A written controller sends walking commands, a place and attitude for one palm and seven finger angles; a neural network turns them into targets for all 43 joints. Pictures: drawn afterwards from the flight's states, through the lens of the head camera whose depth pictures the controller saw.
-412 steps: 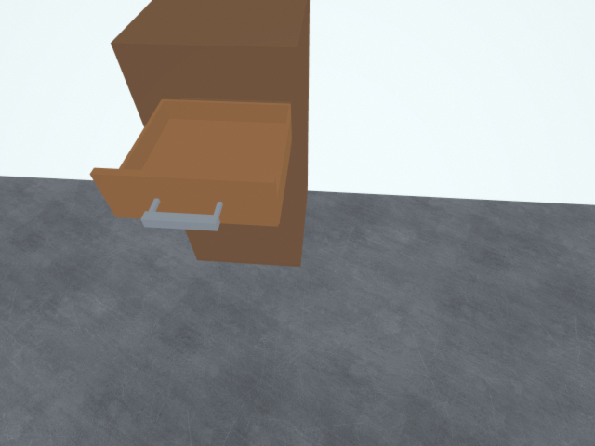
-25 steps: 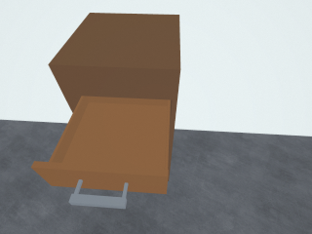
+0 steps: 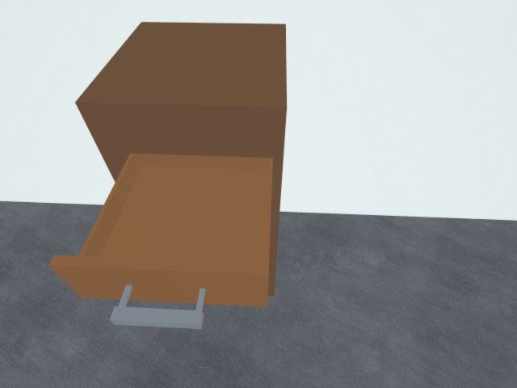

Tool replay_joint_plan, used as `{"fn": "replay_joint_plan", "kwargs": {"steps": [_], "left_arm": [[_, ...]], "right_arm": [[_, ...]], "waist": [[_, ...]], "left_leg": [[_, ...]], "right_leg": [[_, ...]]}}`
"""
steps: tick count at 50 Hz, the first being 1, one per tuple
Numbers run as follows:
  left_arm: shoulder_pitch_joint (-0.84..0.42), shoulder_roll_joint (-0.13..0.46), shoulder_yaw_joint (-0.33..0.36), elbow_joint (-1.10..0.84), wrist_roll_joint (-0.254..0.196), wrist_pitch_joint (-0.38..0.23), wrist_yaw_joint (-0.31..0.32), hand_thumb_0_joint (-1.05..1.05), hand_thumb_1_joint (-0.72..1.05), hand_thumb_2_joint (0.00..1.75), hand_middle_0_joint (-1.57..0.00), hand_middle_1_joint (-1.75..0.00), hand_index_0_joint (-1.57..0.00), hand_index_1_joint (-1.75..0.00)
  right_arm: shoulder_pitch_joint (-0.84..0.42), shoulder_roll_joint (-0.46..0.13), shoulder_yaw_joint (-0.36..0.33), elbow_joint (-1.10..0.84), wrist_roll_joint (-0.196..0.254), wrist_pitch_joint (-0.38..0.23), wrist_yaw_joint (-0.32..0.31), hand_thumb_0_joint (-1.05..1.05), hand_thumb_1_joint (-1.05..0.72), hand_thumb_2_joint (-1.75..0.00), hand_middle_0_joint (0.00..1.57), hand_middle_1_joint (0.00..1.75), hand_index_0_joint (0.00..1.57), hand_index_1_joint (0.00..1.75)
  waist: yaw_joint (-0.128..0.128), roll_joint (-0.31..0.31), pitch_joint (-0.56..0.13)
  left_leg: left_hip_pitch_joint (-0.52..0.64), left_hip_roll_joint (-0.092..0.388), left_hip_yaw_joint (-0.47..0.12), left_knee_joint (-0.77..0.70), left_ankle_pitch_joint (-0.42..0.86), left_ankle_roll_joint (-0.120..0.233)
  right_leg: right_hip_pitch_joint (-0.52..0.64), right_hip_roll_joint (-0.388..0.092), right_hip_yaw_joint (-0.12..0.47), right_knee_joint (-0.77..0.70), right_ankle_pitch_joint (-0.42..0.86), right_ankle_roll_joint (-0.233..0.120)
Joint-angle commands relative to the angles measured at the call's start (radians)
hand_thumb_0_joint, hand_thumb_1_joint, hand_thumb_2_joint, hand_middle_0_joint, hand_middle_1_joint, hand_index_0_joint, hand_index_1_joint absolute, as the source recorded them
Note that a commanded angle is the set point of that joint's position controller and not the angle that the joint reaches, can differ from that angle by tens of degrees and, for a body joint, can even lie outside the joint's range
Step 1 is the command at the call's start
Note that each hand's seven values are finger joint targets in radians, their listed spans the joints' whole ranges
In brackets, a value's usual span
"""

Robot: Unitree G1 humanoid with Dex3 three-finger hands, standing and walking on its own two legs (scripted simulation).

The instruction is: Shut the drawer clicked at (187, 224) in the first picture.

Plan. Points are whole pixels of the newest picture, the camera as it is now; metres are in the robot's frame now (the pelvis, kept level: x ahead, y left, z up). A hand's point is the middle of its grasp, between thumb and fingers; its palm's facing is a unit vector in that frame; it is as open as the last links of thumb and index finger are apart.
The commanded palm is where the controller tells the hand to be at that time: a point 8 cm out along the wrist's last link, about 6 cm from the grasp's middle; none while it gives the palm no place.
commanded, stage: come to a stop and stand still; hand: left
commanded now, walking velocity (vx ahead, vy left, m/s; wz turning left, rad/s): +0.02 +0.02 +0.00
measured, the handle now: (161, 305) +0.28 +0.20 -0.09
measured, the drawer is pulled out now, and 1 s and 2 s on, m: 0.30 0.30 0.27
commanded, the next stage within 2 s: look again from close up in 0.72 s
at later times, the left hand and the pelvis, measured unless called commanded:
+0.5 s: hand out of the picture +0.04 +0.23 -0.18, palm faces +0.03 -0.98 -0.21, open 7.4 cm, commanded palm none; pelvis +0.03 +0.05 +0.00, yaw +0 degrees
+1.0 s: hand out of the picture +0.02 +0.22 -0.17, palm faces +0.03 -0.98 -0.19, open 7.4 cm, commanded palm none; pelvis +0.02 +0.05 +0.00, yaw +0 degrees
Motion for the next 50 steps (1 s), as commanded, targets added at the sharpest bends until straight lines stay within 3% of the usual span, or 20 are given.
{"fn": "replay_joint_plan", "kwargs": {"steps": [1, 3, 4, 5, 6, 7, 8, 9, 10, 11, 12, 13, 14, 16, 17, 19, 22, 33, 40, 50], "left_arm": [[0.062, 0.103, 0.016, -0.024, 0.002, -0.021, 0.001, 0.0, 0.9, 0.9, -0.2, -0.3, -0.2, -0.3], [0.075, 0.092, 0.011, -0.014, -0.002, -0.025, 0.001, 0.0, 0.9, 0.9, -0.2, -0.3, -0.2, -0.3], [0.181, 0.115, 0.021, 0.033, 0.007, -0.05, 0.036, 0.0, 0.9, 0.9, -0.2, -0.3, -0.2, -0.3], [0.119, 0.146, 0.011, -0.019, 0.008, -0.064, 0.027, 0.0, 0.9, 0.9, -0.2, -0.3, -0.2, -0.3], [0.06, 0.127, 0.015, -0.039, 0.008, -0.071, 0.022, 0.0, 0.9, 0.9, -0.2, -0.3, -0.2, -0.3], [0.036, 0.134, 0.019, -0.056, 0.006, -0.076, 0.021, 0.0, 0.9, 0.9, -0.2, -0.3, -0.2, -0.3], [0.038, 0.141, 0.027, -0.063, 0.005, -0.079, 0.021, 0.0, 0.9, 0.9, -0.2, -0.3, -0.2, -0.3], [0.041, 0.134, 0.026, -0.059, 0.001, -0.077, 0.022, 0.0, 0.9, 0.9, -0.2, -0.3, -0.2, -0.3], [0.043, 0.114, 0.021, -0.054, -0.004, -0.07, 0.02, 0.0, 0.9, 0.9, -0.2, -0.3, -0.2, -0.3], [0.063, 0.088, 0.017, -0.047, -0.008, -0.061, 0.019, 0.0, 0.9, 0.9, -0.2, -0.3, -0.2, -0.3], [0.086, 0.073, 0.012, -0.038, -0.009, -0.054, 0.018, 0.0, 0.9, 0.9, -0.2, -0.3, -0.2, -0.3], [0.098, 0.063, 0.009, -0.025, -0.009, -0.043, 0.019, 0.0, 0.9, 0.9, -0.2, -0.3, -0.2, -0.3], [0.105, 0.058, 0.006, -0.021, -0.008, -0.036, 0.02, 0.0, 0.9, 0.9, -0.2, -0.3, -0.2, -0.3], [0.112, 0.05, 0.005, -0.018, -0.006, -0.029, 0.018, 0.0, 0.9, 0.9, -0.2, -0.3, -0.2, -0.3], [0.106, 0.049, 0.005, -0.02, -0.005, -0.027, 0.017, 0.0, 0.9, 0.9, -0.2, -0.3, -0.2, -0.3], [0.094, 0.057, 0.006, -0.029, -0.004, -0.021, 0.014, 0.0, 0.9, 0.9, -0.2, -0.3, -0.2, -0.3], [0.096, 0.061, 0.008, -0.037, -0.004, -0.021, 0.015, 0.0, 0.9, 0.9, -0.2, -0.3, -0.2, -0.3], [0.089, 0.083, 0.015, -0.042, -0.004, -0.011, 0.014, 0.0, 0.9, 0.9, -0.2, -0.3, -0.2, -0.3], [0.089, 0.086, 0.014, -0.042, -0.001, -0.012, 0.014, 0.0, 0.9, 0.9, -0.2, -0.3, -0.2, -0.3], [0.097, 0.086, 0.011, -0.033, -0.001, -0.016, 0.013, 0.0, 0.9, 0.9, -0.2, -0.3, -0.2, -0.3]], "right_arm": [[0.106, -0.052, -0.004, 0.002, 0.001, -0.011, -0.005, 0.0, -0.9, -0.9, 0.2, 0.3, 0.2, 0.3], [0.115, -0.046, 0.001, 0.013, 0.006, -0.021, -0.009, 0.0, -0.9, -0.9, 0.2, 0.3, 0.2, 0.3], [-0.063, -0.077, -0.008, -0.08, 0.014, -0.023, -0.007, 0.0, -0.9, -0.9, 0.2, 0.3, 0.2, 0.3], [0.016, -0.026, -0.002, -0.108, 0.011, -0.009, 0.002, 0.0, -0.9, -0.9, 0.2, 0.3, 0.2, 0.3], [0.049, -0.027, -0.007, -0.099, 0.01, -0.01, 0.007, 0.0, -0.9, -0.9, 0.2, 0.3, 0.2, 0.3], [0.072, -0.017, -0.005, -0.096, 0.011, -0.018, 0.009, 0.0, -0.9, -0.9, 0.2, 0.3, 0.2, 0.3], [0.092, -0.002, 0.004, -0.093, 0.012, -0.026, 0.009, 0.0, -0.9, -0.9, 0.2, 0.3, 0.2, 0.3], [0.124, -0.007, 0.007, -0.083, 0.013, -0.033, 0.004, 0.0, -0.9, -0.9, 0.2, 0.3, 0.2, 0.3], [0.139, -0.027, 0.006, -0.072, 0.012, -0.04, -0.002, 0.0, -0.9, -0.9, 0.2, 0.3, 0.2, 0.3], [0.145, -0.057, 0.004, -0.065, 0.01, -0.047, -0.008, 0.0, -0.9, -0.9, 0.2, 0.3, 0.2, 0.3], [0.137, -0.069, 0.007, -0.058, 0.009, -0.05, -0.015, 0.0, -0.9, -0.9, 0.2, 0.3, 0.2, 0.3], [0.123, -0.074, 0.006, -0.057, 0.008, -0.051, -0.02, 0.0, -0.9, -0.9, 0.2, 0.3, 0.2, 0.3], [0.111, -0.078, 0.008, -0.06, 0.01, -0.048, -0.024, 0.0, -0.9, -0.9, 0.2, 0.3, 0.2, 0.3], [0.099, -0.077, 0.007, -0.068, 0.012, -0.043, -0.026, 0.0, -0.9, -0.9, 0.2, 0.3, 0.2, 0.3], [0.096, -0.076, 0.005, -0.069, 0.011, -0.041, -0.025, 0.0, -0.9, -0.9, 0.2, 0.3, 0.2, 0.3], [0.101, -0.084, 0.003, -0.058, 0.01, -0.042, -0.024, 0.0, -0.9, -0.9, 0.2, 0.3, 0.2, 0.3], [0.095, -0.09, 0.002, -0.054, 0.011, -0.045, -0.024, 0.0, -0.9, -0.9, 0.2, 0.3, 0.2, 0.3], [0.071, -0.109, -0.005, -0.054, 0.014, -0.049, -0.028, 0.0, -0.9, -0.9, 0.2, 0.3, 0.2, 0.3], [0.056, -0.107, -0.004, -0.047, 0.015, -0.046, -0.024, 0.0, -0.9, -0.9, 0.2, 0.3, 0.2, 0.3], [0.054, -0.097, -0.001, -0.031, 0.017, -0.046, -0.022, 0.0, -0.9, -0.9, 0.2, 0.3, 0.2, 0.3]], "waist": [[0.005, -0.027, 0.132], [0.01, 0.007, 0.115], [0.076, -0.128, 0.155], [-0.001, -0.156, 0.08], [-0.025, -0.087, 0.029], [-0.035, -0.043, -0.011], [-0.03, -0.029, -0.062], [-0.037, -0.055, -0.096], [-0.032, -0.037, -0.083], [-0.013, 0.015, -0.069], [0.001, 0.059, -0.057], [0.013, 0.14, -0.029], [0.02, 0.13, 0.011], [0.023, 0.015, 0.061], [0.019, -0.013, 0.074], [0.016, 0.0, 0.071], [0.018, -0.028, 0.044], [0.021, 0.02, 0.018], [0.018, -0.028, 0.035], [0.019, -0.034, 0.042]], "left_leg": [[0.033, 0.035, -0.082, -0.085, -0.103, 0.042], [0.047, 0.048, -0.095, -0.109, -0.025, 0.047], [-0.116, 0.026, -0.05, 0.161, -0.093, -0.005], [-0.125, 0.002, -0.073, 0.252, -0.188, 0.011], [-0.103, 0.009, -0.078, 0.287, -0.178, 0.017], [-0.088, -0.003, -0.059, 0.246, -0.157, 0.015], [-0.042, -0.012, -0.033, 0.155, -0.122, 0.012], [0.018, -0.018, -0.042, 0.058, -0.061, 0.016], [0.046, -0.003, -0.071, -0.011, 0.038, 0.026], [0.055, 0.045, -0.114, -0.017, 0.204, 0.045], [0.051, 0.063, -0.139, -0.002, 0.314, 0.063], [0.042, 0.081, -0.172, -0.028, 0.382, 0.08], [0.014, 0.089, -0.189, -0.043, 0.381, 0.093], [-0.015, 0.07, -0.184, -0.055, 0.275, 0.091], [-0.011, 0.058, -0.173, -0.061, 0.217, 0.084], [0.001, 0.061, -0.187, -0.091, 0.206, 0.087], [0.043, 0.056, -0.181, -0.094, 0.25, 0.09], [0.132, 0.065, -0.171, -0.118, 0.392, 0.083], [0.12, 0.05, -0.151, -0.117, 0.297, 0.079], [0.119, 0.047, -0.142, -0.124, 0.237, 0.076]], "right_leg": [[-0.182, -0.128, 0.15, -0.209, -0.155, -0.011], [-0.144, -0.12, 0.127, -0.175, -0.026, -0.008], [-0.087, -0.204, 0.246, -0.224, 0.417, 0.071], [-0.066, -0.271, 0.268, -0.245, 0.332, 0.024], [-0.059, -0.256, 0.229, -0.221, 0.297, -0.054], [-0.014, -0.24, 0.195, -0.177, 0.389, -0.092], [0.044, -0.239, 0.17, -0.129, 0.51, -0.103], [0.061, -0.216, 0.152, -0.074, 0.519, -0.089], [0.057, -0.174, 0.121, -0.023, 0.486, -0.06], [0.035, -0.135, 0.102, 0.002, 0.401, -0.03], [0.039, -0.114, 0.086, 0.0, 0.319, -0.015], [0.026, -0.096, 0.074, 0.002, 0.213, -0.004], [0.026, -0.085, 0.058, -0.011, 0.135, 0.001], [0.014, -0.09, 0.065, -0.043, 0.121, 0.0], [0.0, -0.098, 0.073, -0.053, 0.125, 0.0], [-0.004, -0.098, 0.068, -0.044, 0.106, 0.007], [0.006, -0.107, 0.064, -0.048, 0.13, 0.013], [0.002, -0.116, 0.056, -0.053, 0.154, 0.03], [-0.002, -0.13, 0.075, -0.085, 0.175, 0.029], [-0.008, -0.136, 0.089, -0.107, 0.179, 0.024]]}}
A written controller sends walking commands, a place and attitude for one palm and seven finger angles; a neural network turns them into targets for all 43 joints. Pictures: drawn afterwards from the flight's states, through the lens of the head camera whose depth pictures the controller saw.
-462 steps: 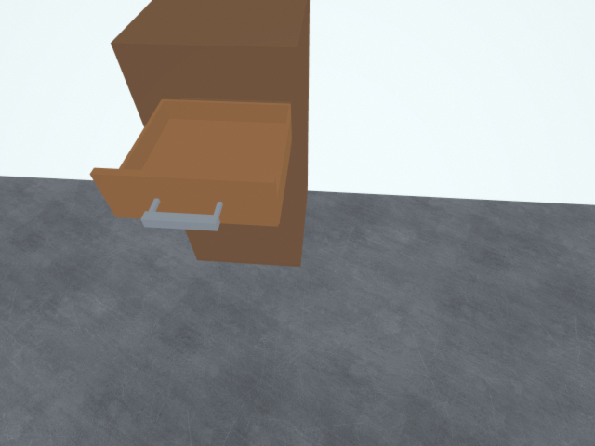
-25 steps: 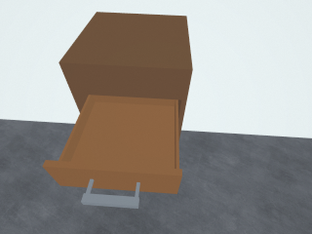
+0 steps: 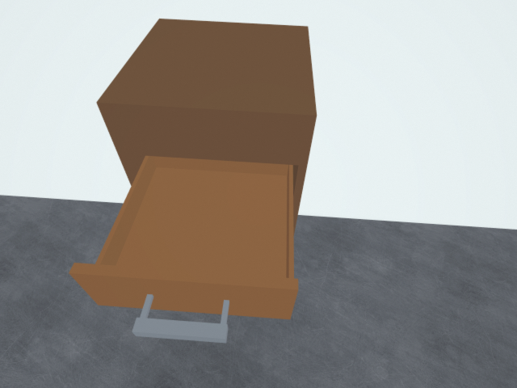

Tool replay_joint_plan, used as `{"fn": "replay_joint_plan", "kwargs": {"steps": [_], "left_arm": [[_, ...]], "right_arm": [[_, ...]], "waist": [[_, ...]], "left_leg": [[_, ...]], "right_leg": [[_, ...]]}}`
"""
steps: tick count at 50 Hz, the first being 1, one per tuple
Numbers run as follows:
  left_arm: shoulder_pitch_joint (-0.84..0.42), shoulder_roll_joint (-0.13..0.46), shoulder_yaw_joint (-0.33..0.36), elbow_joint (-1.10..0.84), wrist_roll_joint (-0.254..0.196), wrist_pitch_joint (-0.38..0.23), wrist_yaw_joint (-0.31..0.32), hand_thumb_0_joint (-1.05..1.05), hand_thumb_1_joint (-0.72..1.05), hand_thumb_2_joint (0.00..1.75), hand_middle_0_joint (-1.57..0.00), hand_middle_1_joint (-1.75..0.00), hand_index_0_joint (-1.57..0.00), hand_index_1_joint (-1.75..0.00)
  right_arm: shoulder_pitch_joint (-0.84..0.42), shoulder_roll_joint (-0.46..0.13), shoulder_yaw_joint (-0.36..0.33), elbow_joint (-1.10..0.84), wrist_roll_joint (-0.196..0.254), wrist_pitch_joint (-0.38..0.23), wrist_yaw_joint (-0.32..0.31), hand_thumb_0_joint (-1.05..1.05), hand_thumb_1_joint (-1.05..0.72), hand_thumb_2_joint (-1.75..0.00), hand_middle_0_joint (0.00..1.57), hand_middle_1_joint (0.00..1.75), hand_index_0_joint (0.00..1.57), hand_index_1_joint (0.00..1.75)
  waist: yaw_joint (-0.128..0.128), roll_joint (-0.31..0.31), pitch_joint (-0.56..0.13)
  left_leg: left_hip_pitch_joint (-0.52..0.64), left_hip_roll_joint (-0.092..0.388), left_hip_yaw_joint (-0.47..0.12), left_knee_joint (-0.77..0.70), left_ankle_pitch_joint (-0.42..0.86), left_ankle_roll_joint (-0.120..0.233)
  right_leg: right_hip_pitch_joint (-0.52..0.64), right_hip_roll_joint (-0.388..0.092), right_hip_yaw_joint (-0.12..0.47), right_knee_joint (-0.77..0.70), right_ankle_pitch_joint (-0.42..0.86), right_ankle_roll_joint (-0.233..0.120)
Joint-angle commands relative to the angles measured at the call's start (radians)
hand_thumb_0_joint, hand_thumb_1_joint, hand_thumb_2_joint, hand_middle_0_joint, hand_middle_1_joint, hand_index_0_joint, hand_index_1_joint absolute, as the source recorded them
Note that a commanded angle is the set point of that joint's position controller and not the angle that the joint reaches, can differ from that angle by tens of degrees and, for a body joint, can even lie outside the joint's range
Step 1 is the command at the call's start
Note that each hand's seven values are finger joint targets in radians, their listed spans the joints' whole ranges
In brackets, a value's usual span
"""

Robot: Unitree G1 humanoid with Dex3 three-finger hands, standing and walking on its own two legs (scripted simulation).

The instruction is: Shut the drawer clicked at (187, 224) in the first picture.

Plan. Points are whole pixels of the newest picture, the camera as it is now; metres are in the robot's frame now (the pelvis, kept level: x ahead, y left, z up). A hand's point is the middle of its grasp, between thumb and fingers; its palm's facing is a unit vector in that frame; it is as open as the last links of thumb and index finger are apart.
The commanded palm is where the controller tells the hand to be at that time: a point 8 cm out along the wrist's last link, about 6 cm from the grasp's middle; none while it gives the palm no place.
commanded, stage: look again from close up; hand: left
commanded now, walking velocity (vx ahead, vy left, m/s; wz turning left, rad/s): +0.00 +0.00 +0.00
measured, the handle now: (184, 316) +0.25 +0.15 -0.09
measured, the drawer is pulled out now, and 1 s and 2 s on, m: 0.30 0.27 0.27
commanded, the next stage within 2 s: raise the hand and make a fist in 0.30 s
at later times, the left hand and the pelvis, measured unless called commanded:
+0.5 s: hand out of the picture +0.05 +0.17 -0.12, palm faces +0.18 -0.95 -0.25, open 7.2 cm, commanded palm +0.07 +0.19 -0.07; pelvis -0.02 -0.03 +0.00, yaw +0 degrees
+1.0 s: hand out of the picture +0.10 +0.12 -0.04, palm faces +0.03 -1.00 -0.04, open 5.0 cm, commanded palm +0.07 +0.19 -0.04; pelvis -0.08 -0.06 -0.10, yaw +3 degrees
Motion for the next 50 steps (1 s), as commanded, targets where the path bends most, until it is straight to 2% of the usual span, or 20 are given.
{"fn": "replay_joint_plan", "kwargs": {"steps": [1, 19, 20, 21, 22, 23, 24, 25, 26, 27, 28, 29, 30, 31, 34, 37, 38, 39, 44, 50], "left_arm": [[0.071, 0.097, 0.016, -0.03, 0.004, -0.021, 0.005, 0.0, 0.9, 0.9, -0.2, -0.3, -0.2, -0.3], [0.082, 0.084, 0.013, -0.014, 0.002, -0.025, 0.004, 0.0, 0.9, 0.9, -0.2, -0.3, -0.2, -0.3], [0.115, 0.106, 0.016, 0.027, 0.022, -0.054, 0.035, 0.0, 0.9, 0.9, -0.2, -0.3, -0.2, -0.3], [-0.56, 0.288, 0.093, -1.514, -0.194, -0.248, 0.021, 0.0, 0.9, 0.9, -0.22, -0.32, -0.22, -0.32], [-0.163, 0.236, 0.105, -1.265, -0.112, -0.205, 0.068, 0.0, 0.9, 0.9, -0.24, -0.34, -0.24, -0.34], [0.117, 0.052, -0.018, -1.104, -0.128, -0.07, 0.102, 0.0, 0.9, 0.9, -0.26, -0.37, -0.26, -0.37], [0.098, -0.064, -0.089, -1.083, -0.151, -0.054, 0.078, 0.0, 0.9, 0.9, -0.28, -0.39, -0.28, -0.39], [0.044, -0.034, -0.072, -1.129, -0.163, -0.095, 0.059, 0.0, 0.9, 0.9, -0.3, -0.41, -0.3, -0.41], [0.044, 0.012, -0.028, -1.105, -0.157, -0.145, 0.041, 0.0, 0.9, 0.9, -0.32, -0.43, -0.32, -0.43], [0.109, -0.006, -0.011, -1.024, -0.161, -0.204, 0.011, 0.0, 0.9, 0.9, -0.34, -0.45, -0.34, -0.45], [0.233, -0.035, -0.007, -0.975, -0.169, -0.266, -0.031, 0.0, 0.9, 0.9, -0.36, -0.47, -0.36, -0.47], [0.313, -0.049, 0.003, -0.941, -0.181, -0.337, -0.078, 0.0, 0.9, 0.9, -0.38, -0.5, -0.38, -0.5], [0.369, -0.035, 0.03, -0.943, -0.197, -0.396, -0.122, 0.0, 0.9, 0.9, -0.4, -0.52, -0.4, -0.52], [0.292, -0.029, 0.019, -1.057, -0.214, -0.474, -0.16, 0.0, 0.9, 0.9, -0.42, -0.54, -0.42, -0.54], [0.219, 0.101, 0.129, -1.204, -0.213, -0.652, -0.224, 0.0, 0.9, 0.9, -0.48, -0.6, -0.48, -0.6], [0.196, 0.118, 0.147, -1.213, -0.216, -0.775, -0.292, 0.0, 0.9, 0.9, -0.54, -0.67, -0.54, -0.67], [0.214, 0.148, 0.179, -1.208, -0.215, -0.76, -0.297, 0.0, 0.9, 0.9, -0.56, -0.69, -0.56, -0.69], [0.225, 0.119, 0.146, -1.217, -0.226, -0.725, -0.311, 0.0, 0.9, 0.9, -0.58, -0.71, -0.58, -0.71], [0.139, 0.167, 0.16, -1.356, -0.271, -0.524, -0.33, 0.0, 0.9, 0.9, -0.68, -0.82, -0.68, -0.82], [0.172, 0.162, 0.19, -1.348, -0.285, -0.457, -0.335, 0.0, 0.9, 0.9, -0.8, -0.95, -0.8, -0.95]], "right_arm": [[0.061, -0.097, -0.022, -0.017, 0.002, -0.011, -0.005, 0.0, -0.9, -0.9, 0.2, 0.3, 0.2, 0.3], [0.083, -0.064, -0.019, 0.019, 0.004, -0.009, -0.005, 0.0, -0.9, -0.9, 0.2, 0.3, 0.2, 0.3], [-0.009, -0.096, -0.019, -0.061, 0.006, -0.012, 0.001, 0.0, -0.9, -0.9, 0.2, 0.3, 0.2, 0.3], [0.022, -0.272, -0.056, -0.41, 0.052, -0.16, -0.035, 0.0, -0.9, -0.9, 0.2, 0.3, 0.2, 0.3], [-0.066, -0.178, -0.028, -0.344, 0.037, -0.254, -0.065, 0.0, -0.9, -0.9, 0.2, 0.3, 0.2, 0.3], [-0.061, -0.145, -0.043, -0.345, 0.053, -0.29, -0.052, 0.0, -0.9, -0.9, 0.2, 0.3, 0.2, 0.3], [-0.027, -0.169, -0.043, -0.316, 0.053, -0.297, -0.046, 0.0, -0.9, -0.9, 0.2, 0.3, 0.2, 0.3], [-0.051, -0.196, -0.059, -0.373, 0.048, -0.31, -0.043, 0.0, -0.9, -0.9, 0.2, 0.3, 0.2, 0.3], [-0.057, -0.221, -0.071, -0.401, 0.029, -0.32, -0.041, 0.0, -0.9, -0.9, 0.2, 0.3, 0.2, 0.3], [-0.058, -0.219, -0.08, -0.431, 0.015, -0.322, -0.038, 0.0, -0.9, -0.9, 0.2, 0.3, 0.2, 0.3], [-0.083, -0.21, -0.087, -0.473, 0.013, -0.326, -0.025, 0.0, -0.9, -0.9, 0.2, 0.3, 0.2, 0.3], [-0.103, -0.2, -0.092, -0.509, 0.007, -0.328, -0.014, 0.0, -0.9, -0.9, 0.2, 0.3, 0.2, 0.3], [-0.128, -0.196, -0.098, -0.546, 0.008, -0.331, -0.005, 0.0, -0.9, -0.9, 0.2, 0.3, 0.2, 0.3], [-0.142, -0.199, -0.098, -0.589, 0.007, -0.338, 0.0, 0.0, -0.9, -0.9, 0.2, 0.3, 0.2, 0.3], [-0.143, -0.182, -0.109, -0.625, 0.007, -0.343, 0.011, 0.0, -0.9, -0.9, 0.2, 0.3, 0.2, 0.3], [-0.175, -0.168, -0.114, -0.656, 0.014, -0.331, 0.014, 0.0, -0.9, -0.9, 0.2, 0.3, 0.2, 0.3], [-0.17, -0.173, -0.116, -0.666, 0.018, -0.317, 0.013, 0.0, -0.9, -0.9, 0.2, 0.3, 0.2, 0.3], [-0.18, -0.174, -0.109, -0.699, 0.027, -0.305, 0.01, 0.0, -0.9, -0.9, 0.2, 0.3, 0.2, 0.3], [-0.154, -0.165, -0.085, -0.771, 0.058, -0.248, -0.035, 0.0, -0.9, -0.9, 0.2, 0.3, 0.2, 0.3], [-0.136, -0.147, -0.068, -0.735, 0.05, -0.251, -0.053, 0.0, -0.9, -0.9, 0.2, 0.3, 0.2, 0.3]], "waist": [[-0.001, -0.004, 0.024], [0.0, 0.011, 0.049], [0.016, -0.009, 0.091], [-0.102, 0.186, -0.422], [0.0, 0.289, -0.449], [-0.032, 0.243, -0.288], [-0.053, 0.106, -0.132], [-0.071, 0.04, -0.039], [-0.092, -0.063, -0.017], [-0.087, -0.18, -0.008], [-0.038, -0.179, -0.033], [-0.008, -0.228, -0.085], [0.024, -0.231, -0.121], [0.018, -0.19, -0.181], [0.024, 0.036, -0.292], [0.004, 0.021, -0.25], [0.013, 0.037, -0.257], [0.009, 0.054, -0.256], [-0.017, 0.029, -0.28], [-0.022, 0.0, -0.291]], "left_leg": [[0.032, 0.148, -0.139, -0.072, 0.293, 0.002], [-0.002, 0.148, -0.122, -0.076, 0.2, -0.008], [-0.098, 0.153, -0.103, 0.124, 0.339, -0.045], [0.207, 0.049, -0.106, 0.005, 0.421, -0.031], [0.282, 0.1, -0.096, 0.001, 0.549, -0.032], [0.149, 0.107, -0.121, -0.009, 0.541, -0.069], [0.049, 0.098, -0.122, 0.013, 0.407, -0.054], [-0.042, 0.083, -0.138, 0.054, 0.248, -0.039], [-0.125, 0.061, -0.136, 0.107, 0.13, -0.029], [-0.206, 0.051, -0.133, 0.159, 0.069, -0.029], [-0.26, 0.041, -0.115, 0.199, 0.038, -0.038], [-0.326, 0.038, -0.108, 0.244, 0.024, -0.049], [-0.405, 0.033, -0.098, 0.292, -0.001, -0.053], [-0.442, 0.027, -0.091, 0.337, -0.019, -0.049], [-0.496, 0.027, -0.078, 0.453, -0.037, -0.052], [-0.639, 0.033, -0.086, 0.576, -0.101, -0.044], [-0.664, 0.033, -0.083, 0.587, -0.126, -0.041], [-0.674, 0.031, -0.079, 0.591, -0.155, -0.037], [-0.69, 0.034, -0.08, 0.619, -0.2, -0.02], [-0.664, 0.049, -0.114, 0.602, -0.114, -0.024]], "right_leg": [[-0.062, -0.066, 0.06, -0.068, 0.204, -0.052], [-0.081, -0.06, 0.08, -0.09, 0.193, -0.066], [-0.103, -0.101, 0.11, -0.086, 0.543, -0.049], [-0.022, -0.002, 0.021, 0.014, 0.478, -0.058], [-0.069, 0.04, -0.001, 0.073, 0.27, -0.073], [-0.176, 0.036, -0.055, 0.098, 0.105, -0.052], [-0.226, 0.038, -0.069, 0.085, 0.103, -0.044], [-0.274, 0.041, -0.08, 0.059, 0.102, -0.039], [-0.334, 0.043, -0.084, 0.056, 0.08, -0.037], [-0.402, 0.049, -0.09, 0.086, 0.026, -0.034], [-0.421, 0.048, -0.083, 0.122, -0.017, -0.041], [-0.449, 0.051, -0.083, 0.183, -0.039, -0.044], [-0.463, 0.047, -0.062, 0.234, -0.058, -0.047], [-0.475, 0.04, -0.039, 0.28, -0.071, -0.046], [-0.553, 0.038, 0.012, 0.386, -0.105, -0.063], [-0.664, 0.037, 0.064, 0.451, -0.177, -0.068], [-0.662, 0.032, 0.087, 0.444, -0.218, -0.072], [-0.655, 0.026, 0.099, 0.433, -0.252, -0.069], [-0.587, 0.016, 0.173, 0.332, -0.372, -0.044], [-0.548, 0.021, 0.129, 0.344, -0.201, -0.028]]}}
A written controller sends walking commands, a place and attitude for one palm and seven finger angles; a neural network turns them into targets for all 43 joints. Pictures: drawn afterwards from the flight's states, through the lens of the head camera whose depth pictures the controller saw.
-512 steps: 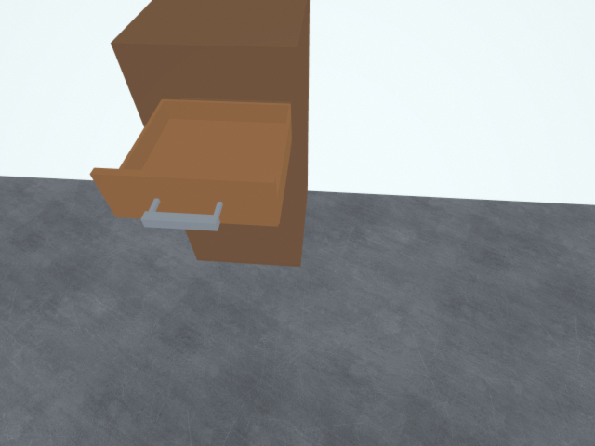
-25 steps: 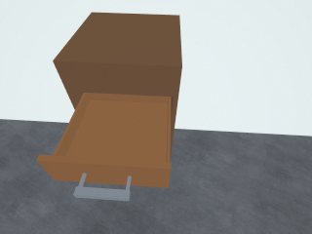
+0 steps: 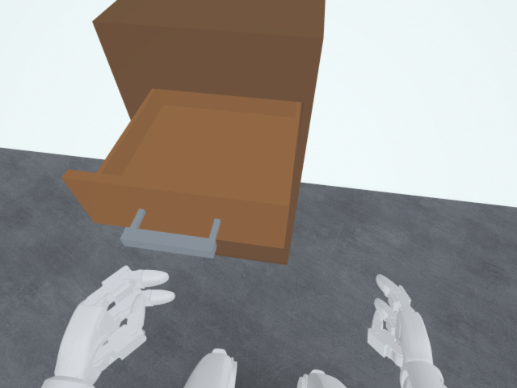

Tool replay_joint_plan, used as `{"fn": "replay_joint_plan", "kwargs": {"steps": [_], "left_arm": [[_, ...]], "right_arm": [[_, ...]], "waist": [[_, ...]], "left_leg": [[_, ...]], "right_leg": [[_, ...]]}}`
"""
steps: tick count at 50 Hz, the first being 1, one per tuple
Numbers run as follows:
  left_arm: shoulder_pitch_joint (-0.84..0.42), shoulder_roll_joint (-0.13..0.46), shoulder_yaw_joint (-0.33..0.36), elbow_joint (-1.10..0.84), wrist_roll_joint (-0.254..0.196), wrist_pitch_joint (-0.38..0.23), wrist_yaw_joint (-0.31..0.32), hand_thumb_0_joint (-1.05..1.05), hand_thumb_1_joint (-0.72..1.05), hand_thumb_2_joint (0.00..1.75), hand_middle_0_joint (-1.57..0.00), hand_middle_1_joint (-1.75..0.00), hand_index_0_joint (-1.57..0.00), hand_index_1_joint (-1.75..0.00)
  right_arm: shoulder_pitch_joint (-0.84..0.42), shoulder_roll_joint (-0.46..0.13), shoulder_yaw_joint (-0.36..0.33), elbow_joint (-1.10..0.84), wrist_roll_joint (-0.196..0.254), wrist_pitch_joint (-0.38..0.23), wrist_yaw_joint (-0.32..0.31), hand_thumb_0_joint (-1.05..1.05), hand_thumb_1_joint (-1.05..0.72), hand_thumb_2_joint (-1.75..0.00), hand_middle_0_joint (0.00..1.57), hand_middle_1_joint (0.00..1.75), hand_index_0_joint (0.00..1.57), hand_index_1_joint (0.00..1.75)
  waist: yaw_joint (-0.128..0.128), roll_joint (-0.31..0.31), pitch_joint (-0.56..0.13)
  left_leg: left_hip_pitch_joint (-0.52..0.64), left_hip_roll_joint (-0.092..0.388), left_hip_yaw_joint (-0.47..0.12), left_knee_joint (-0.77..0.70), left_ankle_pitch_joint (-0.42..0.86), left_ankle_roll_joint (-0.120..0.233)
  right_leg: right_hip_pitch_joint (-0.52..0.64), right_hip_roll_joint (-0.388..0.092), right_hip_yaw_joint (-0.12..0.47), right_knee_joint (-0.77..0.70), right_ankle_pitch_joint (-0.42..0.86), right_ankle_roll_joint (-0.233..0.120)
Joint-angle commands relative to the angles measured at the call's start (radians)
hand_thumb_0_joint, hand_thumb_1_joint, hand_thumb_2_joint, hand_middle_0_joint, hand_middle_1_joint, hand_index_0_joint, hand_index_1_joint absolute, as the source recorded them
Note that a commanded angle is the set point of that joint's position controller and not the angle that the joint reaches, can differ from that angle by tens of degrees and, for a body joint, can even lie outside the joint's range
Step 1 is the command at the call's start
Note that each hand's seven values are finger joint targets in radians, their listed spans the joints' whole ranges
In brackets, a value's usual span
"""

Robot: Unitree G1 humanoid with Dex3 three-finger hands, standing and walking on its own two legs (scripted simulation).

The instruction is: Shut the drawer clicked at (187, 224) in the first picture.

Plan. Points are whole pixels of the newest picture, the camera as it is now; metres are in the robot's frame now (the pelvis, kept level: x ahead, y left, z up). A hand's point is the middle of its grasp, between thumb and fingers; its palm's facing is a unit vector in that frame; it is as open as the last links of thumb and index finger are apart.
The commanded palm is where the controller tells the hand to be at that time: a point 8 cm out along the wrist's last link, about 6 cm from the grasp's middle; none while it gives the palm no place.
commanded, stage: raise the hand and make a fist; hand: left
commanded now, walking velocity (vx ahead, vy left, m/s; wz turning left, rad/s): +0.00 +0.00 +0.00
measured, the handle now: (173, 231) +0.36 +0.19 +0.01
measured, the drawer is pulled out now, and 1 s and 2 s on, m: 0.27 0.27 0.27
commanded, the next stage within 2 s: bring the fist close to the handle in 1.30 s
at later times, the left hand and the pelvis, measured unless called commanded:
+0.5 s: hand (128, 329) +0.18 +0.18 +0.08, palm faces -0.04 -1.00 -0.02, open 3.1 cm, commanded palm +0.13 +0.23 +0.09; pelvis +0.02 +0.03 +0.01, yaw -1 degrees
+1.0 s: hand (122, 335) +0.17 +0.17 +0.11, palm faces -0.04 -1.00 -0.01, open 3.3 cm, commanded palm +0.12 +0.23 +0.11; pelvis +0.02 +0.05 +0.02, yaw -1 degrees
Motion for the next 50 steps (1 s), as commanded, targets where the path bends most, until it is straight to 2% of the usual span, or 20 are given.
{"fn": "replay_joint_plan", "kwargs": {"steps": [1, 3, 7, 9, 11, 12, 13, 16, 22, 25, 26, 28, 30, 32, 38, 40, 43, 45, 48, 50], "left_arm": [[-0.001, 0.08, 0.06, -0.214, -0.026, -0.042, -0.017, 0.0, 0.9, 0.9, -0.82, -0.97, -0.82, -0.97], [0.03, 0.095, 0.08, -0.175, -0.02, -0.029, -0.014, 0.0, 0.9, 0.9, -0.86, -1.01, -0.86, -1.01], [0.108, 0.06, 0.049, -0.246, -0.019, -0.041, 0.002, 0.0, 0.9, 0.9, -0.94, -1.1, -0.94, -1.1], [0.149, 0.059, 0.057, -0.254, -0.013, -0.05, 0.028, 0.0, 0.9, 0.9, -0.98, -1.14, -0.98, -1.14], [0.169, 0.078, 0.072, -0.305, -0.007, -0.072, 0.047, 0.0, 0.9, 0.9, -1.02, -1.19, -1.02, -1.19], [0.181, 0.061, 0.05, -0.325, -0.006, -0.084, 0.056, 0.0, 0.9, 0.9, -1.04, -1.21, -1.04, -1.21], [0.188, 0.079, 0.064, -0.323, 0.005, -0.09, 0.071, 0.0, 0.9, 0.9, -1.06, -1.23, -1.06, -1.23], [0.246, 0.039, 0.017, -0.365, 0.01, -0.112, 0.077, 0.0, 0.9, 0.9, -1.12, -1.3, -1.12, -1.3], [0.284, 0.027, -0.042, -0.426, 0.029, -0.09, 0.078, 0.0, 0.9, 0.9, -1.24, -1.43, -1.24, -1.43], [0.305, 0.032, -0.039, -0.45, 0.039, -0.072, 0.09, 0.0, 0.9, 0.9, -1.3, -1.49, -1.3, -1.49], [0.312, 0.019, -0.059, -0.471, 0.042, -0.066, 0.091, 0.0, 0.9, 0.9, -1.32, -1.51, -1.32, -1.51], [0.305, 0.032, -0.055, -0.474, 0.051, -0.049, 0.103, 0.0, 0.9, 0.9, -1.36, -1.56, -1.36, -1.56], [0.323, 0.01, -0.081, -0.506, 0.052, -0.039, 0.103, 0.0, 0.9, 0.9, -1.4, -1.6, -1.4, -1.6], [0.345, 0.007, -0.1, -0.541, 0.058, -0.029, 0.103, 0.0, 0.9, 0.9, -1.4, -1.6, -1.4, -1.6], [0.378, 0.015, -0.129, -0.576, 0.086, 0.013, 0.122, 0.0, 0.9, 0.9, -1.4, -1.6, -1.4, -1.6], [0.385, -0.003, -0.16, -0.612, 0.091, 0.019, 0.13, 0.0, 0.9, 0.9, -1.4, -1.6, -1.4, -1.6], [0.398, 0.035, -0.116, -0.617, 0.093, 0.029, 0.15, 0.0, 0.9, 0.9, -1.4, -1.6, -1.4, -1.6], [0.427, 0.004, -0.145, -0.645, 0.09, 0.03, 0.152, 0.0, 0.9, 0.9, -1.4, -1.6, -1.4, -1.6], [0.422, 0.016, -0.127, -0.609, 0.09, 0.033, 0.159, 0.0, 0.9, 0.9, -1.4, -1.6, -1.4, -1.6], [0.436, 0.004, -0.144, -0.626, 0.09, 0.024, 0.156, 0.0, 0.9, 0.9, -1.4, -1.6, -1.4, -1.6]], "right_arm": [[-0.024, -0.126, -0.066, -0.125, 0.003, -0.053, -0.021, 0.0, -0.9, -0.9, 0.2, 0.3, 0.2, 0.3], [-0.04, -0.128, -0.068, -0.112, 0.003, -0.058, -0.019, 0.0, -0.9, -0.9, 0.2, 0.3, 0.2, 0.3], [-0.033, -0.125, -0.077, -0.122, 0.002, -0.072, -0.008, 0.0, -0.9, -0.9, 0.2, 0.3, 0.2, 0.3], [-0.034, -0.123, -0.083, -0.119, 0.0, -0.068, -0.005, 0.0, -0.9, -0.9, 0.2, 0.3, 0.2, 0.3], [-0.03, -0.123, -0.09, -0.119, -0.001, -0.067, -0.001, 0.0, -0.9, -0.9, 0.2, 0.3, 0.2, 0.3], [-0.025, -0.122, -0.089, -0.123, -0.004, -0.066, 0.0, 0.0, -0.9, -0.9, 0.2, 0.3, 0.2, 0.3], [-0.032, -0.124, -0.093, -0.117, -0.002, -0.061, 0.0, 0.0, -0.9, -0.9, 0.2, 0.3, 0.2, 0.3], [-0.022, -0.124, -0.097, -0.132, -0.003, -0.057, 0.008, 0.0, -0.9, -0.9, 0.2, 0.3, 0.2, 0.3], [-0.016, -0.132, -0.095, -0.172, 0.001, -0.033, 0.018, 0.0, -0.9, -0.9, 0.2, 0.3, 0.2, 0.3], [-0.013, -0.131, -0.094, -0.192, 0.002, -0.013, 0.016, 0.0, -0.9, -0.9, 0.2, 0.3, 0.2, 0.3], [-0.012, -0.131, -0.089, -0.206, 0.0, -0.008, 0.02, 0.0, -0.9, -0.9, 0.2, 0.3, 0.2, 0.3], [-0.015, -0.129, -0.084, -0.213, 0.001, 0.005, 0.02, 0.0, -0.9, -0.9, 0.2, 0.3, 0.2, 0.3], [-0.009, -0.128, -0.08, -0.234, 0.001, 0.015, 0.024, 0.0, -0.9, -0.9, 0.2, 0.3, 0.2, 0.3], [-0.006, -0.127, -0.077, -0.249, 0.002, 0.02, 0.028, 0.0, -0.9, -0.9, 0.2, 0.3, 0.2, 0.3], [-0.013, -0.124, -0.067, -0.277, 0.004, 0.041, 0.036, 0.0, -0.9, -0.9, 0.2, 0.3, 0.2, 0.3], [0.002, -0.123, -0.063, -0.293, 0.004, 0.045, 0.039, 0.0, -0.9, -0.9, 0.2, 0.3, 0.2, 0.3], [-0.004, -0.12, -0.066, -0.296, 0.006, 0.053, 0.033, 0.0, -0.9, -0.9, 0.2, 0.3, 0.2, 0.3], [0.003, -0.116, -0.063, -0.311, 0.008, 0.055, 0.036, 0.0, -0.9, -0.9, 0.2, 0.3, 0.2, 0.3], [-0.001, -0.118, -0.065, -0.3, 0.01, 0.057, 0.033, 0.0, -0.9, -0.9, 0.2, 0.3, 0.2, 0.3], [0.006, -0.122, -0.067, -0.306, 0.01, 0.054, 0.033, 0.0, -0.9, -0.9, 0.2, 0.3, 0.2, 0.3]], "waist": [[-0.055, -0.044, -0.109], [-0.046, -0.048, -0.1], [-0.03, -0.045, -0.143], [-0.027, -0.09, -0.138], [-0.018, -0.043, -0.159], [-0.024, -0.047, -0.156], [-0.023, -0.058, -0.145], [-0.025, -0.02, -0.163], [-0.041, 0.006, -0.134], [-0.036, -0.014, -0.13], [-0.035, 0.01, -0.134], [-0.036, 0.006, -0.117], [-0.035, 0.008, -0.127], [-0.033, 0.024, -0.139], [-0.035, -0.001, -0.087], [-0.038, 0.016, -0.095], [-0.026, -0.015, -0.088], [-0.026, 0.012, -0.102], [-0.03, -0.021, -0.069], [-0.031, -0.009, -0.08]], "left_leg": [[0.084, -0.036, 0.007, -0.151, 0.093, 0.053], [0.09, -0.038, 0.004, -0.163, 0.1, 0.052], [0.132, -0.041, 0.003, -0.198, 0.133, 0.053], [0.128, -0.041, 0.001, -0.206, 0.14, 0.054], [0.139, -0.041, 0.008, -0.21, 0.149, 0.053], [0.148, -0.041, 0.008, -0.213, 0.155, 0.055], [0.148, -0.038, 0.008, -0.212, 0.158, 0.055], [0.174, -0.039, 0.009, -0.22, 0.182, 0.054], [0.201, -0.034, -0.001, -0.238, 0.177, 0.055], [0.213, -0.029, -0.008, -0.249, 0.173, 0.054], [0.217, -0.031, -0.009, -0.253, 0.17, 0.054], [0.217, -0.029, -0.014, -0.259, 0.161, 0.055], [0.228, -0.029, -0.016, -0.264, 0.16, 0.053], [0.248, -0.025, -0.021, -0.268, 0.175, 0.053], [0.231, -0.02, -0.039, -0.288, 0.138, 0.052], [0.24, -0.019, -0.042, -0.291, 0.123, 0.052], [0.216, -0.021, -0.04, -0.297, 0.092, 0.05], [0.227, -0.023, -0.033, -0.296, 0.094, 0.051], [0.201, -0.025, -0.034, -0.293, 0.084, 0.051], [0.208, -0.025, -0.03, -0.288, 0.089, 0.051]], "right_leg": [[0.134, -0.029, 0.23, -0.359, 0.047, 0.074], [0.134, -0.027, 0.217, -0.356, 0.051, 0.073], [0.153, -0.025, 0.175, -0.33, 0.09, 0.066], [0.155, -0.02, 0.158, -0.321, 0.101, 0.066], [0.156, -0.018, 0.149, -0.304, 0.113, 0.06], [0.149, -0.016, 0.141, -0.299, 0.127, 0.059], [0.144, -0.013, 0.136, -0.296, 0.131, 0.057], [0.137, -0.008, 0.112, -0.272, 0.174, 0.052], [0.106, 0.002, 0.082, -0.261, 0.185, 0.052], [0.104, 0.01, 0.069, -0.257, 0.18, 0.05], [0.105, 0.008, 0.066, -0.255, 0.176, 0.049], [0.104, 0.011, 0.065, -0.261, 0.169, 0.048], [0.105, 0.013, 0.058, -0.257, 0.168, 0.049], [0.101, 0.014, 0.053, -0.253, 0.176, 0.049], [0.091, 0.017, 0.042, -0.255, 0.135, 0.048], [0.082, 0.017, 0.039, -0.251, 0.118, 0.049], [0.099, 0.02, 0.047, -0.262, 0.095, 0.046], [0.102, 0.017, 0.045, -0.261, 0.094, 0.047], [0.102, 0.019, 0.05, -0.27, 0.09, 0.047], [0.096, 0.018, 0.049, -0.265, 0.092, 0.048]]}}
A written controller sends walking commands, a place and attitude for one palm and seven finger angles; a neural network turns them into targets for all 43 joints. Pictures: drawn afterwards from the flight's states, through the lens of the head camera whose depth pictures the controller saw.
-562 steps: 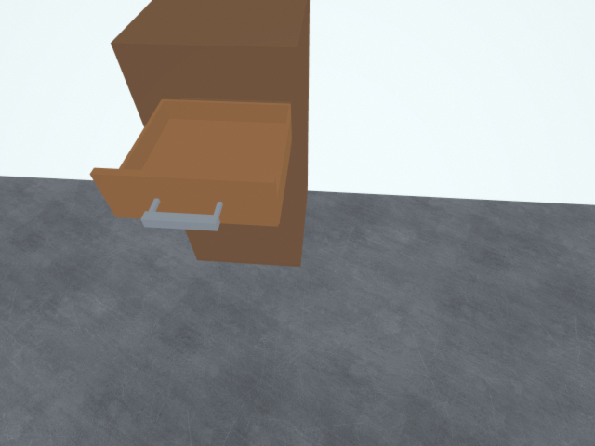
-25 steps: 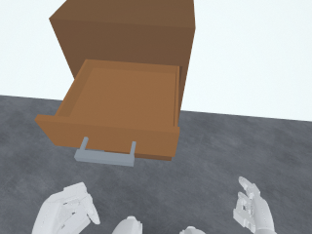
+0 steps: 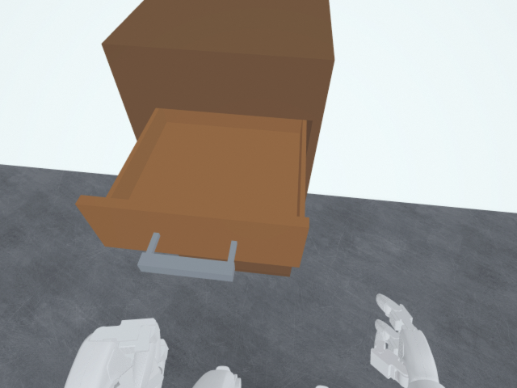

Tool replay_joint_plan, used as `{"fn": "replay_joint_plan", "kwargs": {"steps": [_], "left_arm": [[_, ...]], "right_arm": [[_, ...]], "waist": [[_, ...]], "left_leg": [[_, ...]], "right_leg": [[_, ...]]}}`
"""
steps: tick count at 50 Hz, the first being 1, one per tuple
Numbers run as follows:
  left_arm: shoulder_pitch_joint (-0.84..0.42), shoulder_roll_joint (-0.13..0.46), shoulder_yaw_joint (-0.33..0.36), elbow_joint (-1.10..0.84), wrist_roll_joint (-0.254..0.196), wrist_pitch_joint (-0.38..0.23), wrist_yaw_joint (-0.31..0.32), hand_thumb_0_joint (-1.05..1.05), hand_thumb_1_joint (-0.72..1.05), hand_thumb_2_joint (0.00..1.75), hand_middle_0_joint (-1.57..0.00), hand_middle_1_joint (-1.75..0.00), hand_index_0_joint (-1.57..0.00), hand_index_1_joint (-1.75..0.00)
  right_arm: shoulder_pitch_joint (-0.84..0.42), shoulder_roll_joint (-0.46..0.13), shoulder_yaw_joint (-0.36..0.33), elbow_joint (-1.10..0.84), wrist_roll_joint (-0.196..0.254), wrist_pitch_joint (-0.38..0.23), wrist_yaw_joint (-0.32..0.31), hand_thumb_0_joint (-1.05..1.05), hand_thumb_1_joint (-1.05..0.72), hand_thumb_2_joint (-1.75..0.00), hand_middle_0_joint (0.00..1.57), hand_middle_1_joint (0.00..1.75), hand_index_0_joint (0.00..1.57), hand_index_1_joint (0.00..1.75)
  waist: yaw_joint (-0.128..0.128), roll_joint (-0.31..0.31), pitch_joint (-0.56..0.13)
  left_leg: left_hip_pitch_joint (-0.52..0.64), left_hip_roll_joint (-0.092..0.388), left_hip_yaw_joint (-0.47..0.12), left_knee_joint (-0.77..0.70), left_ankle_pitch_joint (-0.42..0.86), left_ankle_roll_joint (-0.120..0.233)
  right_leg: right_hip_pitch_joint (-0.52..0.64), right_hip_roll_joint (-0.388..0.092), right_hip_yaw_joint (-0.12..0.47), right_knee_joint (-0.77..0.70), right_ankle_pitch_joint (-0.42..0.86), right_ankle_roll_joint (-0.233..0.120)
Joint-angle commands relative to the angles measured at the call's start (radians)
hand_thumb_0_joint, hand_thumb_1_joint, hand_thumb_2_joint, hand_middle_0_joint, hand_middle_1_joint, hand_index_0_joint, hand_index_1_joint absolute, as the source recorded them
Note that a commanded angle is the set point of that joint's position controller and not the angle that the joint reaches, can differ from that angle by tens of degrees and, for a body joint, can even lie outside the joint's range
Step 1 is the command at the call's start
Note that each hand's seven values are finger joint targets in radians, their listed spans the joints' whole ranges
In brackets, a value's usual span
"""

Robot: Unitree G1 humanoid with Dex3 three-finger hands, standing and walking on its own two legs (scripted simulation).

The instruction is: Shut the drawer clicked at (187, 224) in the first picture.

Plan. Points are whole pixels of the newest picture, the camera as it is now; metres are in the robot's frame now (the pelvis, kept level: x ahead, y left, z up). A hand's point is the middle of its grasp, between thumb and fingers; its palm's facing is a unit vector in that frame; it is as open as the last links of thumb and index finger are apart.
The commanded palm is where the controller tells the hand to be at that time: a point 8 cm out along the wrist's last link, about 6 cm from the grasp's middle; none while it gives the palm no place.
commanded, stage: raise the hand and make a fist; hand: left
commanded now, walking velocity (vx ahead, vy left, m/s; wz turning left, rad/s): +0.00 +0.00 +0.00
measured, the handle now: (190, 254) +0.33 +0.15 -0.01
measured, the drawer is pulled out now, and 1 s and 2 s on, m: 0.27 0.27 0.27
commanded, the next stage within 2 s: bring the fist close to the handle in 0.30 s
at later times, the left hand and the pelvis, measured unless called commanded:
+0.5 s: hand (170, 367) +0.14 +0.12 +0.09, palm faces -0.01 -1.00 -0.03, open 3.3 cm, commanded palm +0.10 +0.17 +0.08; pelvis +0.01 -0.02 +0.00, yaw +0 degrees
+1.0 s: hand (190, 342) +0.18 +0.11 +0.03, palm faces -0.05 -1.00 -0.02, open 3.3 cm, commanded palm +0.16 +0.17 +0.03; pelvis +0.00 -0.02 -0.02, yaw +0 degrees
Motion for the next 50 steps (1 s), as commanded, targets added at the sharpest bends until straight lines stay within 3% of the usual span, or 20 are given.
{"fn": "replay_joint_plan", "kwargs": {"steps": [1, 2, 3, 7, 15, 20, 24, 28, 31, 35, 39, 42, 43, 46, 50], "left_arm": [[0.08, 0.034, 0.012, -0.218, -0.007, -0.077, 0.001, 0.0, 0.9, 0.9, -1.4, -1.6, -1.4, -1.6], [0.071, 0.031, 0.003, -0.228, -0.008, -0.079, 0.001, 0.0, 0.9, 0.9, -1.4, -1.6, -1.4, -1.6], [0.068, 0.057, 0.033, -0.203, -0.004, -0.077, 0.009, 0.0, 0.9, 0.9, -1.4, -1.6, -1.4, -1.6], [0.097, 0.049, 0.035, -0.218, -0.01, -0.091, 0.012, 0.0, 0.9, 0.9, -1.4, -1.6, -1.4, -1.6], [0.09, 0.051, 0.039, -0.189, -0.009, -0.096, 0.014, 0.0, 0.9, 0.9, -1.4, -1.6, -1.4, -1.6], [0.111, 0.059, 0.062, -0.174, -0.014, -0.099, 0.006, 0.0, 0.9, 0.9, -1.4, -1.6, -1.4, -1.6], [0.063, 0.035, 0.043, -0.107, -0.013, -0.119, -0.007, 0.0, 0.9, 0.9, -1.4, -1.6, -1.4, -1.6], [-0.009, 0.079, 0.083, -0.086, -0.013, -0.157, -0.019, 0.0, 0.9, 0.9, -1.4, -1.6, -1.4, -1.6], [-0.011, 0.05, 0.065, -0.084, -0.025, -0.179, -0.029, 0.0, 0.9, 0.9, -1.4, -1.6, -1.4, -1.6], [-0.048, 0.07, 0.106, -0.02, -0.033, -0.181, -0.035, 0.0, 0.9, 0.9, -1.4, -1.6, -1.4, -1.6], [-0.115, 0.055, 0.085, 0.009, -0.029, -0.181, -0.037, 0.0, 0.9, 0.9, -1.4, -1.6, -1.4, -1.6], [-0.14, 0.063, 0.096, 0.02, -0.032, -0.18, -0.033, 0.0, 0.9, 0.9, -1.4, -1.6, -1.4, -1.6], [-0.149, 0.076, 0.106, 0.04, -0.023, -0.178, -0.025, 0.0, 0.9, 0.9, -1.4, -1.6, -1.4, -1.6], [-0.158, 0.042, 0.077, 0.048, -0.023, -0.176, -0.02, 0.0, 0.9, 0.9, -1.4, -1.6, -1.4, -1.6], [-0.174, 0.068, 0.118, 0.092, -0.015, -0.184, 0.003, 0.0, 0.9, 0.9, -1.4, -1.6, -1.4, -1.6]], "right_arm": [[-0.099, -0.115, -0.063, -0.19, 0.005, -0.063, -0.01, 0.0, -0.9, -0.9, 0.2, 0.3, 0.2, 0.3], [-0.094, -0.114, -0.062, -0.191, 0.005, -0.066, -0.009, 0.0, -0.9, -0.9, 0.2, 0.3, 0.2, 0.3], [-0.101, -0.113, -0.065, -0.182, 0.006, -0.064, -0.011, 0.0, -0.9, -0.9, 0.2, 0.3, 0.2, 0.3], [-0.091, -0.111, -0.07, -0.183, 0.007, -0.063, -0.012, 0.0, -0.9, -0.9, 0.2, 0.3, 0.2, 0.3], [-0.093, -0.108, -0.071, -0.177, 0.009, -0.06, -0.015, 0.0, -0.9, -0.9, 0.2, 0.3, 0.2, 0.3], [-0.091, -0.103, -0.074, -0.167, 0.01, -0.055, -0.019, 0.0, -0.9, -0.9, 0.2, 0.3, 0.2, 0.3], [-0.095, -0.105, -0.073, -0.148, 0.002, -0.057, -0.02, 0.0, -0.9, -0.9, 0.2, 0.3, 0.2, 0.3], [-0.099, -0.111, -0.076, -0.136, -0.003, -0.057, -0.024, 0.0, -0.9, -0.9, 0.2, 0.3, 0.2, 0.3], [-0.097, -0.108, -0.074, -0.137, -0.005, -0.062, -0.019, 0.0, -0.9, -0.9, 0.2, 0.3, 0.2, 0.3], [-0.102, -0.111, -0.079, -0.118, -0.006, -0.052, -0.026, 0.0, -0.9, -0.9, 0.2, 0.3, 0.2, 0.3], [-0.101, -0.12, -0.073, -0.113, -0.009, -0.052, -0.03, 0.0, -0.9, -0.9, 0.2, 0.3, 0.2, 0.3], [-0.1, -0.121, -0.075, -0.107, -0.011, -0.052, -0.03, 0.0, -0.9, -0.9, 0.2, 0.3, 0.2, 0.3], [-0.104, -0.124, -0.077, -0.101, -0.013, -0.05, -0.033, 0.0, -0.9, -0.9, 0.2, 0.3, 0.2, 0.3], [-0.106, -0.122, -0.075, -0.107, -0.015, -0.048, -0.027, 0.0, -0.9, -0.9, 0.2, 0.3, 0.2, 0.3], [-0.107, -0.122, -0.079, -0.092, -0.019, -0.04, -0.027, 0.0, -0.9, -0.9, 0.2, 0.3, 0.2, 0.3]], "waist": [[-0.005, -0.021, -0.062], [-0.009, -0.008, -0.066], [-0.007, -0.034, -0.057], [-0.004, -0.019, -0.079], [-0.01, -0.035, -0.052], [-0.003, -0.045, -0.084], [-0.021, -0.075, -0.051], [-0.024, -0.064, -0.069], [-0.019, -0.024, -0.116], [-0.023, -0.059, -0.127], [-0.034, -0.04, -0.128], [-0.028, -0.036, -0.16], [-0.031, -0.062, -0.164], [-0.03, -0.038, -0.17], [-0.023, -0.055, -0.184]], "left_leg": [[0.127, -0.001, -0.079, -0.227, 0.1, -0.014], [0.127, -0.003, -0.077, -0.222, 0.102, -0.012], [0.113, -0.001, -0.081, -0.224, 0.088, -0.013], [0.125, -0.003, -0.068, -0.214, 0.119, -0.013], [0.106, -0.007, -0.057, -0.204, 0.102, -0.01], [0.119, -0.008, -0.049, -0.192, 0.158, -0.009], [0.089, -0.013, -0.05, -0.164, 0.164, -0.007], [0.057, -0.014, -0.047, -0.128, 0.149, -0.008], [0.061, -0.017, -0.044, -0.113, 0.177, -0.009], [0.024, -0.014, -0.042, -0.085, 0.167, -0.01], [0.008, -0.012, -0.044, -0.071, 0.144, -0.009], [0.005, -0.011, -0.045, -0.063, 0.157, -0.01], [0.0, -0.009, -0.047, -0.057, 0.167, -0.008], [0.0, -0.011, -0.046, -0.058, 0.168, -0.012], [-0.032, -0.011, -0.041, -0.038, 0.162, -0.015]], "right_leg": [[0.007, 0.038, 0.0, -0.158, 0.06, -0.026], [0.006, 0.037, 0.005, -0.162, 0.064, -0.026], [0.007, 0.039, 0.006, -0.165, 0.051, -0.025], [0.016, 0.038, 0.008, -0.162, 0.081, -0.027], [0.021, 0.035, 0.026, -0.183, 0.069, -0.023], [0.052, 0.035, 0.033, -0.181, 0.137, -0.023], [0.024, 0.034, 0.04, -0.174, 0.154, -0.02], [0.0, 0.03, 0.061, -0.162, 0.129, -0.021], [0.0, 0.028, 0.055, -0.133, 0.164, -0.024], [-0.008, 0.027, 0.074, -0.133, 0.157, -0.02], [-0.039, 0.027, 0.079, -0.123, 0.118, -0.021], [-0.039, 0.027, 0.075, -0.107, 0.133, -0.023], [-0.042, 0.029, 0.074, -0.1, 0.148, -0.021], [-0.054, 0.028, 0.063, -0.083, 0.157, -0.021], [-0.059, 0.026, 0.075, -0.072, 0.153, -0.023]]}}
